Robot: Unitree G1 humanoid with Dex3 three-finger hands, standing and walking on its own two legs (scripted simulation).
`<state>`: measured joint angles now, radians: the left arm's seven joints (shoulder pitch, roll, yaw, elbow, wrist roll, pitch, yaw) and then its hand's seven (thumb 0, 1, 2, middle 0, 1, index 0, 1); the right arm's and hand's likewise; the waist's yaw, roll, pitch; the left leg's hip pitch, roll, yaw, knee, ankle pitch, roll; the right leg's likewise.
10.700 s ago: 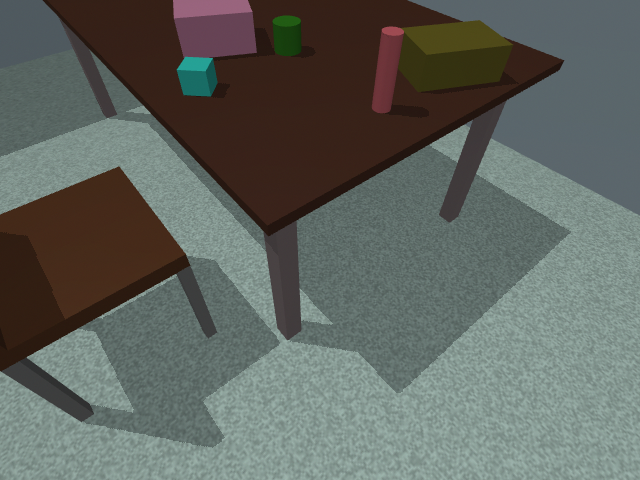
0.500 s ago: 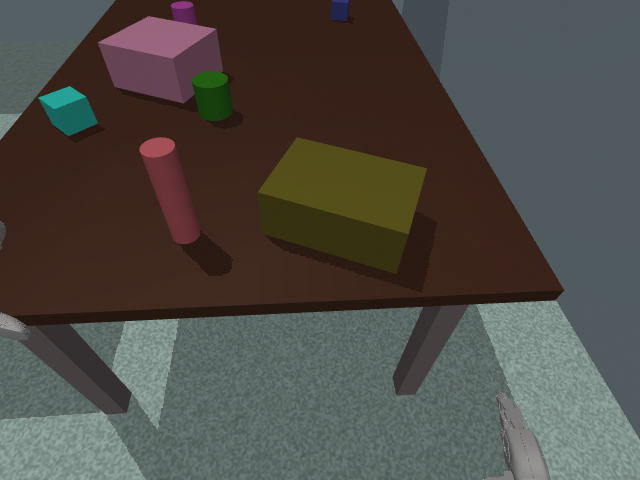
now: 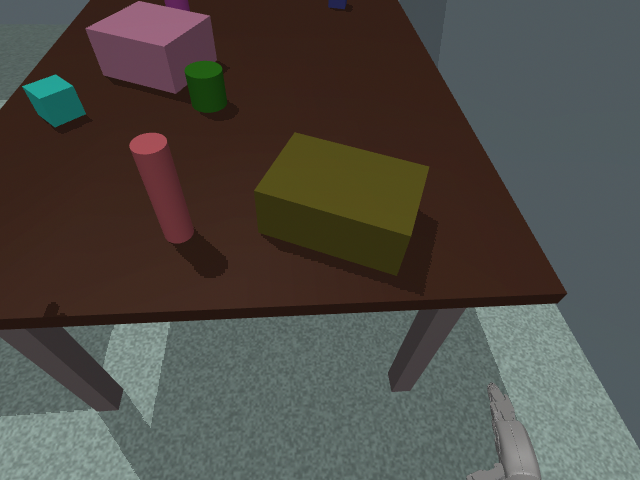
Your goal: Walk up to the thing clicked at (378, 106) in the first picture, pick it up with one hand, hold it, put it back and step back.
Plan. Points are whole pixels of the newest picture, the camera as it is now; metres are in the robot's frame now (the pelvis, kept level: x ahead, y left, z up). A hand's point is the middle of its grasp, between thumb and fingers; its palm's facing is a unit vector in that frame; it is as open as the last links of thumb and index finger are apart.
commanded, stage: go down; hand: left
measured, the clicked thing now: (165, 193) +0.52 +0.22 +0.05
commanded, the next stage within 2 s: approach in 1.70 s
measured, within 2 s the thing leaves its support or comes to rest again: neither
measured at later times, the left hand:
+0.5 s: hand out of the picture +0.38 +0.38 +0.13, palm faces +0.17 -0.99 +0.00, open 17.7 cm
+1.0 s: hand out of the picture +0.40 +0.40 +0.13, palm faces +0.19 -0.98 +0.01, open 17.7 cm
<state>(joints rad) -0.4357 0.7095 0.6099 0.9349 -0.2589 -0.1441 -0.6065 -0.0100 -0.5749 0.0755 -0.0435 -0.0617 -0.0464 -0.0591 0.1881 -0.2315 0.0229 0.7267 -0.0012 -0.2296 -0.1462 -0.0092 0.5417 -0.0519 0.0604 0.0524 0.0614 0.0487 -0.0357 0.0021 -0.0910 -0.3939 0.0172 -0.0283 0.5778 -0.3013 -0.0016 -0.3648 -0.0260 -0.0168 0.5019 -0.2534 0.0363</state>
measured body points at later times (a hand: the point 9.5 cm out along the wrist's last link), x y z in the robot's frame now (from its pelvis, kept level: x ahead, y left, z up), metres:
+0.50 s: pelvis +0.00 +0.00 -0.01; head +0.05 +0.03 +0.43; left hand +0.36 +0.43 +0.14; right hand +0.15 -0.26 -0.09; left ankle -0.01 +0.12 -0.73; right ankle +0.00 -0.15 -0.73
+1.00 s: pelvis +0.00 +0.01 -0.02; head +0.07 +0.04 +0.42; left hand +0.38 +0.45 +0.14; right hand +0.16 -0.25 -0.09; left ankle -0.01 +0.12 -0.73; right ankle +0.00 -0.15 -0.73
